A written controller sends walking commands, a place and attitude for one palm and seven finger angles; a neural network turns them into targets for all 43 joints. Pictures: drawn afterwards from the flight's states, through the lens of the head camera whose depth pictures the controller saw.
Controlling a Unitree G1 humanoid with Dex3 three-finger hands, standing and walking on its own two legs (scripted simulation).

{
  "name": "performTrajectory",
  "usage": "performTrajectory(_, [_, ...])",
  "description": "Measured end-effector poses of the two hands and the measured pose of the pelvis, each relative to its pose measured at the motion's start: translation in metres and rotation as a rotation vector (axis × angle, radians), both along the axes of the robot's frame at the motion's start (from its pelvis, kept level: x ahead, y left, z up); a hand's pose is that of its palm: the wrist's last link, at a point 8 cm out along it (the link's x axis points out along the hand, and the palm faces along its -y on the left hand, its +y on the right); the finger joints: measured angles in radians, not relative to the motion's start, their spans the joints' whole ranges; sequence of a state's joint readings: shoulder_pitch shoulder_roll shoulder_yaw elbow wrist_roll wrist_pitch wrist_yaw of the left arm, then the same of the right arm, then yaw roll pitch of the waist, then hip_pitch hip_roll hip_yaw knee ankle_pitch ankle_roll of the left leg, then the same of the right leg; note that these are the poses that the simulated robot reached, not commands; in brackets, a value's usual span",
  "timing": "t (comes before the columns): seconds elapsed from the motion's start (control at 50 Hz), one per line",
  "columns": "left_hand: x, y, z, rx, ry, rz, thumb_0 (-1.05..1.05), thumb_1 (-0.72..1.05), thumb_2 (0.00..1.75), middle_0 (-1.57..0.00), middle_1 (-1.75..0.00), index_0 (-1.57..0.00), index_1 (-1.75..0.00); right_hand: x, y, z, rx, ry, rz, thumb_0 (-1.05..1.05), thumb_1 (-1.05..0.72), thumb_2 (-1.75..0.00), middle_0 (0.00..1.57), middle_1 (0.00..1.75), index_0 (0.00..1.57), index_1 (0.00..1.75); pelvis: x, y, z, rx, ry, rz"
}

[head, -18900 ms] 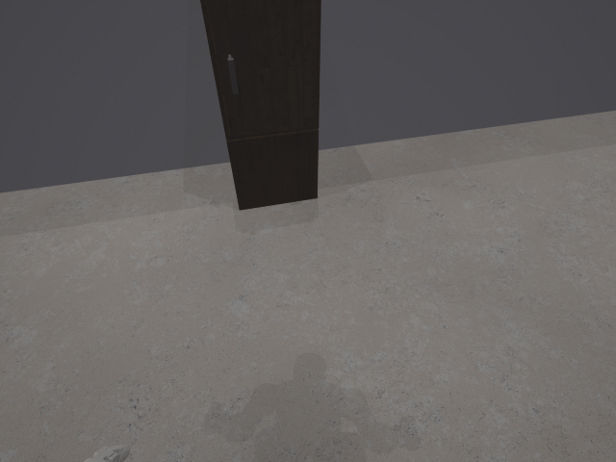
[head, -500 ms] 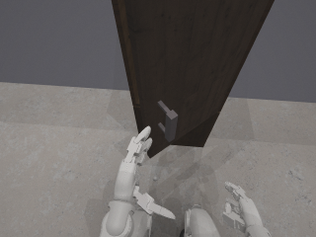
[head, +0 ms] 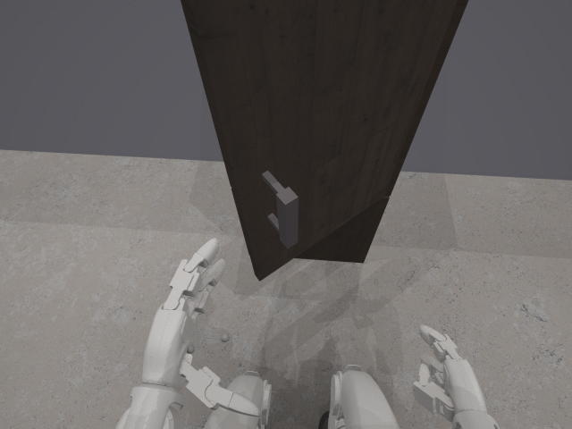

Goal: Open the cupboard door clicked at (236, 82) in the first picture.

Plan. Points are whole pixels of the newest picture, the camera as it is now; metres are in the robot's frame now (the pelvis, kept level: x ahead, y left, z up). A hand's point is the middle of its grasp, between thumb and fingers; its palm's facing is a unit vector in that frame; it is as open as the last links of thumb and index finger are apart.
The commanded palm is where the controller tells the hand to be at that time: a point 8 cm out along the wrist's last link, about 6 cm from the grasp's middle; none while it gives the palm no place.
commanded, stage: draw the hand back to the body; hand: left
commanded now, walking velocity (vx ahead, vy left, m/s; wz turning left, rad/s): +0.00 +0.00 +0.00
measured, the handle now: (279, 211) +0.40 +0.04 +0.05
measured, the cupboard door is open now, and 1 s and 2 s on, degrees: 41 41 41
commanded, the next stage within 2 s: step back with the hand held close in 1.50 s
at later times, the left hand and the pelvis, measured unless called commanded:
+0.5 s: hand (103, 316) +0.22 +0.18 +0.16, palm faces +0.02 -0.98 -0.17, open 15.9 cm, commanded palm +0.19 +0.23 +0.17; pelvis +0.03 +0.02 +0.07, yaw +0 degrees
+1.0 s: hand out of the picture +0.24 +0.28 +0.26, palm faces +0.36 -0.85 -0.40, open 10.5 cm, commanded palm +0.19 +0.32 +0.29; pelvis +0.05 +0.04 +0.13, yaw -1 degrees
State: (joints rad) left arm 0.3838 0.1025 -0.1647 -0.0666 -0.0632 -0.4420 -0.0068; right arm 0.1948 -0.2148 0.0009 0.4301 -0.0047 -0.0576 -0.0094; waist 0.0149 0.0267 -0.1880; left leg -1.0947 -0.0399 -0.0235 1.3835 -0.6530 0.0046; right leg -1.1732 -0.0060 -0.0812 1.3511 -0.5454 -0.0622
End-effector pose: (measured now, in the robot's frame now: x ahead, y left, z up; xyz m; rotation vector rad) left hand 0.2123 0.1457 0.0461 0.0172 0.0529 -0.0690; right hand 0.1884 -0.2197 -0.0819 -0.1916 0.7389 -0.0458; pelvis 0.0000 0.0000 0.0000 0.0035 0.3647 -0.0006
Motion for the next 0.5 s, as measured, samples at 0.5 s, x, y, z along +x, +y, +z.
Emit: performTrajectory(0.5, [-0.017,0.082,0.124,0.159,-0.014,0.09,-0.02,-0.41,0.33,-0.15,-0.3,-0.15,-0.3,0.005,0.001,0.104,-0.051,-0.123,-0.1,0.01,-0.91,-0.9,0.2,0.3,0.2,0.3,0.027,0.017,0.075,-0.029,-0.187,0.0])
